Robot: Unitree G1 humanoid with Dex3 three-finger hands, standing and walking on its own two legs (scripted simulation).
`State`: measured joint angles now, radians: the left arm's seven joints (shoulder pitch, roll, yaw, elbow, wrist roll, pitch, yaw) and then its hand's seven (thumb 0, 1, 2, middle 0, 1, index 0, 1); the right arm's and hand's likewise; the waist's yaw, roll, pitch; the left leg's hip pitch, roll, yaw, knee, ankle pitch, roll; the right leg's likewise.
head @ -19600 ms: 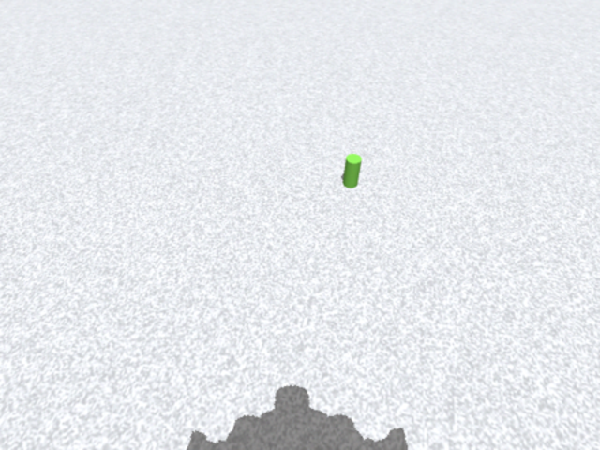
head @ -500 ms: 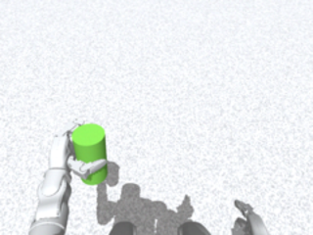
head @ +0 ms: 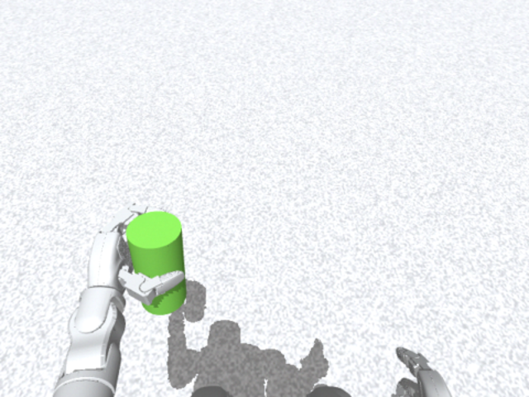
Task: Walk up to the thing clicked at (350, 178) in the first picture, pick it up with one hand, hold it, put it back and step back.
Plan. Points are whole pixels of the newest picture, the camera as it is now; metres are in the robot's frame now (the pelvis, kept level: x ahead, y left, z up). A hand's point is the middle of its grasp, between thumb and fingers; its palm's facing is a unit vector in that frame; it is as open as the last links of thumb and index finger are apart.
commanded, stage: hold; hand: left
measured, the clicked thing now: (159, 265) +0.31 +0.17 +0.01
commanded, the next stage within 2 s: none
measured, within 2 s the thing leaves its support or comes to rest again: neither
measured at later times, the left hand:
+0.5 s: hand (148, 260) +0.30 +0.17 +0.04, palm faces +0.02 -1.00 -0.03, open 11.0 cm
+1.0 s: hand (144, 261) +0.30 +0.18 +0.05, palm faces +0.03 -1.00 -0.05, open 11.0 cm
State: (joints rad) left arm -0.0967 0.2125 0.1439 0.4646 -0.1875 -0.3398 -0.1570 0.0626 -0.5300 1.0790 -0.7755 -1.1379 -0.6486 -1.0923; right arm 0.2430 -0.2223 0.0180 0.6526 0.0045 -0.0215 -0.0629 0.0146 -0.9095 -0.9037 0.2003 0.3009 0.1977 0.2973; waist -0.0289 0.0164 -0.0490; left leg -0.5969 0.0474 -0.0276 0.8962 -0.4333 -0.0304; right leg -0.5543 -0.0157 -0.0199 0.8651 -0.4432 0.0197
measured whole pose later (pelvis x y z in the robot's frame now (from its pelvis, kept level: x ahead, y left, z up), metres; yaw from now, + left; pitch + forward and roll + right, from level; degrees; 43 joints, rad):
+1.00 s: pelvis -0.01 +0.00 +0.01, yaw +0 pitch +4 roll -1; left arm -0.09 0.23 0.13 0.47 -0.17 -0.34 -0.14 0.06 -0.52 1.07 -0.77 -1.14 -0.65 -1.09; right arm 0.24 -0.22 0.01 0.68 0.01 -0.04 -0.06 0.02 -0.91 -0.91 0.20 0.30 0.20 0.30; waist -0.02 0.01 -0.02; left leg -0.52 0.04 -0.02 0.83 -0.39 -0.03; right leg -0.47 -0.02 -0.02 0.80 -0.40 0.02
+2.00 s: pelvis -0.02 +0.00 +0.01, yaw +0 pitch +4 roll -1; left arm -0.08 0.22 0.12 0.45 -0.17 -0.35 -0.13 0.05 -0.52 1.07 -0.77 -1.15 -0.64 -1.10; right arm 0.24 -0.22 0.01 0.68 0.01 -0.05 -0.05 0.02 -0.91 -0.91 0.20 0.30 0.20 0.30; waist -0.03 0.02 -0.02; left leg -0.52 0.04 -0.02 0.83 -0.38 -0.03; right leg -0.48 -0.02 -0.02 0.80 -0.39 0.02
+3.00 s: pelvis -0.04 +0.00 -0.11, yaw -1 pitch +25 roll -3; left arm -0.29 0.26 0.25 0.84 -0.14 -0.72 -0.18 0.05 -0.52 1.06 -0.78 -1.12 -0.66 -1.08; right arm 0.18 -0.25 -0.01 0.70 -0.06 -0.08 0.02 0.01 -0.90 -0.91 0.20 0.30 0.20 0.30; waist -0.08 -0.01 -0.16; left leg -1.31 0.04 -0.07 1.46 -0.58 -0.03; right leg -1.26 -0.01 -0.02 1.42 -0.60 0.02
